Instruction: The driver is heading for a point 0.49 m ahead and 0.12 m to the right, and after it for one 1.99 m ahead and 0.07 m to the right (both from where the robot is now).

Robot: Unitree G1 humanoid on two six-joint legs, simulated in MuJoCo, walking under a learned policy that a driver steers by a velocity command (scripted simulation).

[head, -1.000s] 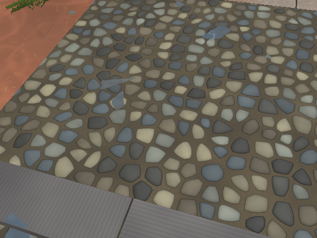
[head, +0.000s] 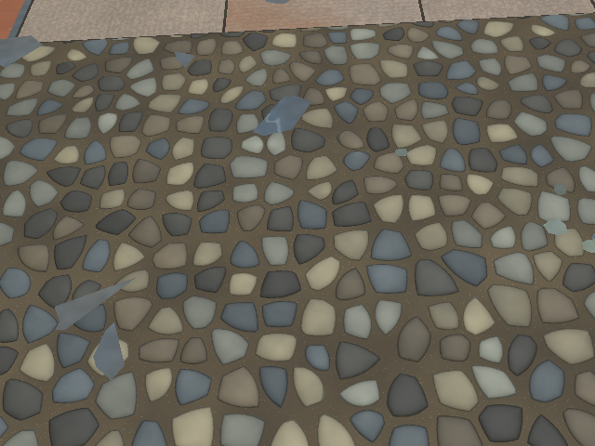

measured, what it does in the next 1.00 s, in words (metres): steps on the spot, turning right: left foot, then right foot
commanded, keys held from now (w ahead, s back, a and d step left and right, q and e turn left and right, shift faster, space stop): e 0.80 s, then w+e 0.08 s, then w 0.12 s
